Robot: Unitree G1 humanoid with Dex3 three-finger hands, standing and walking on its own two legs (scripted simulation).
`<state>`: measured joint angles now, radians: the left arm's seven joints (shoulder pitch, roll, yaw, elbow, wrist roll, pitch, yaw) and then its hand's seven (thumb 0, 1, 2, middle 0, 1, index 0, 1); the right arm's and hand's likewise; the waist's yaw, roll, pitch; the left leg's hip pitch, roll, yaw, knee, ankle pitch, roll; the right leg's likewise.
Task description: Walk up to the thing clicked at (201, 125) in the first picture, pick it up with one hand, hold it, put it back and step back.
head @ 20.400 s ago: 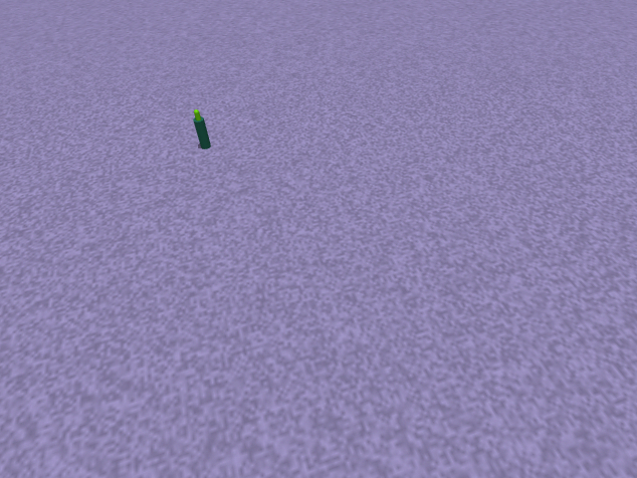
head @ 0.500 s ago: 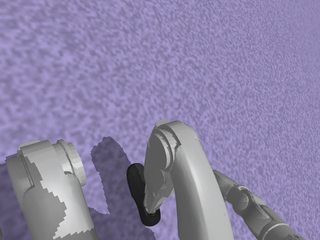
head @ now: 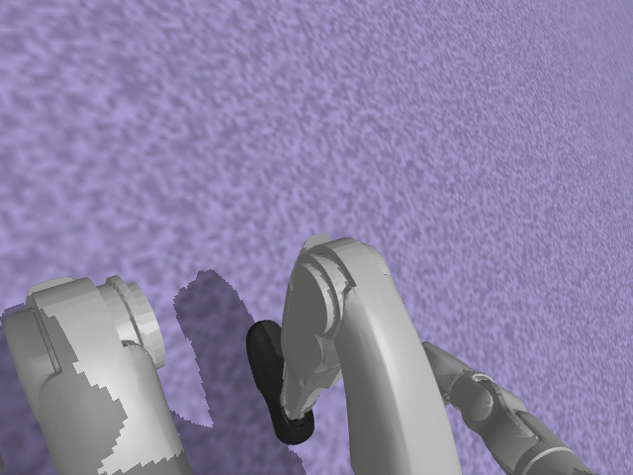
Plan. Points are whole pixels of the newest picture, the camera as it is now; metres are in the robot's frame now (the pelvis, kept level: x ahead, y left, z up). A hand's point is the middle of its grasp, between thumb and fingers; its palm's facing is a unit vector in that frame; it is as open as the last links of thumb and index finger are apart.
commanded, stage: settle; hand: left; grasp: from the side
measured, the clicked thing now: out of the picture +0.41 +0.33 -0.17
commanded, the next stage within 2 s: lift in 1.88 s
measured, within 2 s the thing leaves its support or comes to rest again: leaves its support in 0.22 s
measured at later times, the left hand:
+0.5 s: hand out of the picture +0.37 +0.34 -0.10, palm faces +0.42 -0.91 -0.04, open 7.5 cm
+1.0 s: hand out of the picture +0.37 +0.32 +0.00, palm faces +0.41 -0.91 -0.07, open 7.5 cm
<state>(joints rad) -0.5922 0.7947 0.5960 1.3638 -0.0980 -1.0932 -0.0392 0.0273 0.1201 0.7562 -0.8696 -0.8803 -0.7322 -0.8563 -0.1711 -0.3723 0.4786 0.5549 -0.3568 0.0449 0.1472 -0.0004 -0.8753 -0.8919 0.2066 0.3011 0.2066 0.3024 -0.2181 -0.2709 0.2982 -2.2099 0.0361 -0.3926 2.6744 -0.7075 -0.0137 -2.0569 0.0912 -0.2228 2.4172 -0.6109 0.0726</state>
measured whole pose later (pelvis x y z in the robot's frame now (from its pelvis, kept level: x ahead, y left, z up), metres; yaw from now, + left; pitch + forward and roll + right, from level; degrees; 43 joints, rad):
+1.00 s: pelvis +0.02 -0.02 +0.05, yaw +9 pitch +29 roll -8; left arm -0.44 0.45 0.46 0.79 -0.16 -0.66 -0.18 0.05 -0.05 1.09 -0.90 -1.10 -0.84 -1.11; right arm 0.00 -0.29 0.11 0.66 -0.12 0.06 0.09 0.00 -0.87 -0.89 0.20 0.30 0.20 0.30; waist -0.09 -0.04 -0.03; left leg -2.23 0.03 -0.18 2.42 -0.70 -0.04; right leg -2.14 0.00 -0.08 2.33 -0.70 0.03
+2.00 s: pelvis +0.03 -0.03 +0.10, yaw +12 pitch +32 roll -4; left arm -0.50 0.37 0.45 0.82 -0.12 -0.59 -0.20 0.05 -0.05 1.09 -0.90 -1.10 -0.84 -1.10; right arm 0.06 -0.28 0.02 0.69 -0.08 0.01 0.05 0.01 -0.88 -0.89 0.20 0.30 0.20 0.30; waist -0.08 -0.01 -0.12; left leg -2.12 0.04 -0.11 2.24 -0.69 -0.04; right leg -2.07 -0.01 -0.03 2.21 -0.69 0.02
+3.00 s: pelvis +0.07 -0.01 +0.31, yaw +15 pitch +27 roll -3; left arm -0.12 0.23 0.21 0.29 -0.16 -0.33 -0.02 0.05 -0.05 1.08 -0.90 -1.10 -0.84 -1.10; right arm 0.13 -0.23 0.01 0.61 0.01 -0.03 -0.03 0.01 -0.89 -0.89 0.20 0.30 0.20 0.30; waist -0.03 0.03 -0.18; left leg -1.43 0.05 -0.06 1.58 -0.63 -0.02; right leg -1.38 -0.02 -0.04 1.54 -0.63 0.02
